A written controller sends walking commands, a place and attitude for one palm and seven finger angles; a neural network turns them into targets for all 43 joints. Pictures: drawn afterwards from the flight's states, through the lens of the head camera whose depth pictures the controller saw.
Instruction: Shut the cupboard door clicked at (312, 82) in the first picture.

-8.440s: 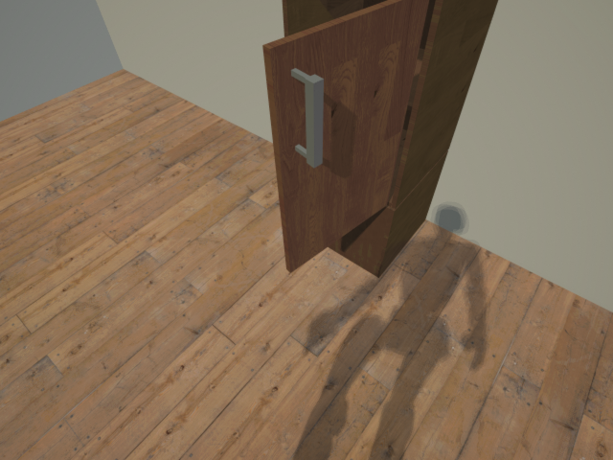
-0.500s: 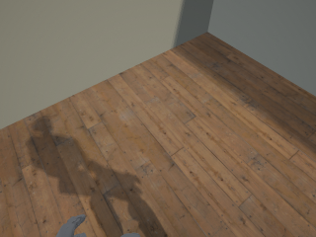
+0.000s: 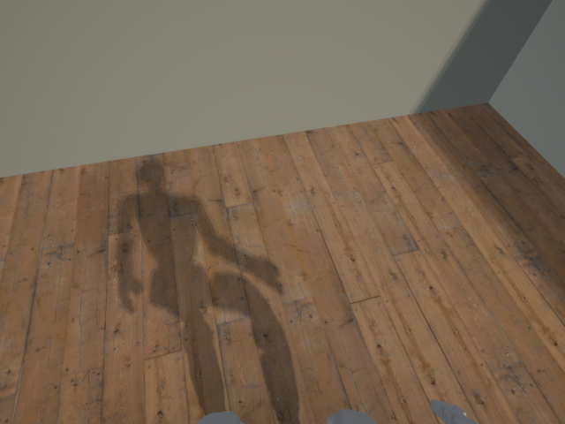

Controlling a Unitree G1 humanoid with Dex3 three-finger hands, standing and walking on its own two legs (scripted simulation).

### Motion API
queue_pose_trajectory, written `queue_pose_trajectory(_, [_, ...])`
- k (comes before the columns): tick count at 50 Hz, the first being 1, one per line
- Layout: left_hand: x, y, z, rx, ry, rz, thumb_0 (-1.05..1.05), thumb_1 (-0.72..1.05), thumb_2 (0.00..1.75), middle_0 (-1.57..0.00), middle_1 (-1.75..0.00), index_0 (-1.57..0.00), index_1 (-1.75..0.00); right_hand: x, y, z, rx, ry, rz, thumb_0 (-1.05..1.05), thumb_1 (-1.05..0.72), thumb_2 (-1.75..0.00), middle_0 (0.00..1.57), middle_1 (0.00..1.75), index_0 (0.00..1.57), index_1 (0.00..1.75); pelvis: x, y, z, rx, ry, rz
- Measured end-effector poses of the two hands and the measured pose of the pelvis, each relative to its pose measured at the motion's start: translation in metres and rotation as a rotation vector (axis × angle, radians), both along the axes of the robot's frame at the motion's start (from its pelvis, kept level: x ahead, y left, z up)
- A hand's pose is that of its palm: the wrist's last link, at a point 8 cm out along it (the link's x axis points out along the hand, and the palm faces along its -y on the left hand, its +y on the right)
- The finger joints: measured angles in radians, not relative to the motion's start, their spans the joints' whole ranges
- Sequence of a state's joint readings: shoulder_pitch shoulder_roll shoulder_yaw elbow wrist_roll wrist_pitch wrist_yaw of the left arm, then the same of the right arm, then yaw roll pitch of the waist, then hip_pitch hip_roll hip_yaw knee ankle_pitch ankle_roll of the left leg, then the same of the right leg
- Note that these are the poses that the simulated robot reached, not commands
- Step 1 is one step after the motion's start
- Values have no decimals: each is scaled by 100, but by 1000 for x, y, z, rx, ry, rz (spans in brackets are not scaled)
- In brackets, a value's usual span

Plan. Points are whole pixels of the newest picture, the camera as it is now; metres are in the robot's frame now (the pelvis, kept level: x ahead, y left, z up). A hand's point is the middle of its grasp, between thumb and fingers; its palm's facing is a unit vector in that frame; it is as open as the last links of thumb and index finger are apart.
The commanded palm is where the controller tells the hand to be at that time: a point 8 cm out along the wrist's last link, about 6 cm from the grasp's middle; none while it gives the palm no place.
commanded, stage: walk to a spot facing it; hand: left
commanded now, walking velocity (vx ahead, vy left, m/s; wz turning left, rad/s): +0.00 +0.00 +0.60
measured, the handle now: out of the picture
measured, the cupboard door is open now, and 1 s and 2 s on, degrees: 79 79 79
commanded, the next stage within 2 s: none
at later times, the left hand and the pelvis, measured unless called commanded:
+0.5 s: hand out of the picture +0.03 +0.16 -0.14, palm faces +0.34 -0.91 -0.24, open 7.3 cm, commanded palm none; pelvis +0.02 -0.04 +0.02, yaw +19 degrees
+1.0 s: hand out of the picture +0.09 +0.23 -0.13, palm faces +0.53 -0.82 -0.24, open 7.4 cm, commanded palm none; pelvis +0.10 -0.01 +0.01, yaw +34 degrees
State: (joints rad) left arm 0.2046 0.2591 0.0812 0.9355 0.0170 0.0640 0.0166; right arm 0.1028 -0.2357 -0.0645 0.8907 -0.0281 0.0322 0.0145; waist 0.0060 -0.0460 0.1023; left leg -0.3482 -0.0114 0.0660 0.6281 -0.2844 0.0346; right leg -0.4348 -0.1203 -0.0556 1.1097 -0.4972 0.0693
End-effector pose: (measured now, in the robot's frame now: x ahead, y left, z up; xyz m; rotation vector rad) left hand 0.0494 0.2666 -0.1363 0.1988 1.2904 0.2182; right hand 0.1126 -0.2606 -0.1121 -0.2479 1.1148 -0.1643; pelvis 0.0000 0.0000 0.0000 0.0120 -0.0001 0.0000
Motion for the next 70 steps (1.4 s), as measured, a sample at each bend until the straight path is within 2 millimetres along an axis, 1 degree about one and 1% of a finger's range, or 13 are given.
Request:
queue_pose_trajectory(6, [19,-9,20,10,-88,22,1,91,90,-20,-30,-20,-30,0,4,-4,32,48,43,1,-91,-90,20,30,21,29,2,-9,9,-14,12,60])
queue_pose_trajectory(13, [23,-39,27,42,-165,70,1,91,90,-20,-30,-20,-30,4,-14,-28,83,115,74,1,-91,-90,20,30,21,29,9,-38,1,-5,18,148])
queue_pose_trajectory(22, [-22,-67,30,-1,-97,225,1,91,90,-20,-30,-20,-30,41,-14,-12,64,164,193,1,-91,-90,20,30,20,29,22,-44,17,30,9,292])
queue_pose_trajectory(30, [-87,-42,-2,-31,-35,391,1,92,90,-20,-30,-20,-30,107,37,-8,13,58,388,1,-91,-90,20,30,20,29,25,-20,-2,9,0,409])
queue_pose_trajectory(34, [-101,-26,-7,-35,12,432,1,91,90,-20,-30,-20,-30,119,57,1,3,-7,434,1,-91,-90,20,30,20,29,26,-11,-2,-1,-9,434])
queue_pose_trajectory(39, [-80,-10,12,-24,-71,458,1,91,90,-20,-30,-20,-30,112,65,8,-3,44,465,1,-91,-90,20,30,21,29,37,-5,11,-19,-2,486])
queue_pose_trajectory(46, [-30,-3,32,5,-165,472,1,91,90,-20,-30,-20,-30,111,60,0,19,163,471,1,-91,-90,20,30,21,29,70,-4,19,-26,15,554])
queue_pose_trajectory(51, [13,-6,34,43,-214,475,1,91,90,-20,-30,-20,-30,134,49,-19,30,233,469,1,-91,-90,20,30,21,29,110,-11,9,-7,28,602])
queue_pose_trajectory(54, [21,-15,33,61,-229,533,1,91,90,-20,-30,-20,-30,164,50,-27,16,266,512,1,-91,-90,20,30,21,29,129,-11,6,-9,17,653])
queue_pose_trajectory(58, [12,-38,35,26,-172,639,1,91,90,-20,-30,-20,-30,219,76,-16,10,243,599,1,-91,-90,20,30,20,29,153,0,17,-2,15,721])
queue_pose_trajectory(62, [-12,-59,32,-11,-73,753,1,93,90,-20,-30,-20,-30,278,121,-5,14,182,689,1,-91,-90,20,30,20,29,177,17,23,0,21,783])
queue_pose_trajectory(66, [-36,-81,25,-75,41,852,1,93,90,-20,-30,-20,-30,329,187,-1,23,124,798,1,-92,-90,19,30,20,29,195,42,21,-6,18,838])
queue_pose_trajectory(70, [-56,-100,16,-164,154,948,1,92,90,-20,-30,-20,-30,369,272,-1,48,60,920,1,-92,-90,19,30,20,29,210,78,12,-15,11,878])
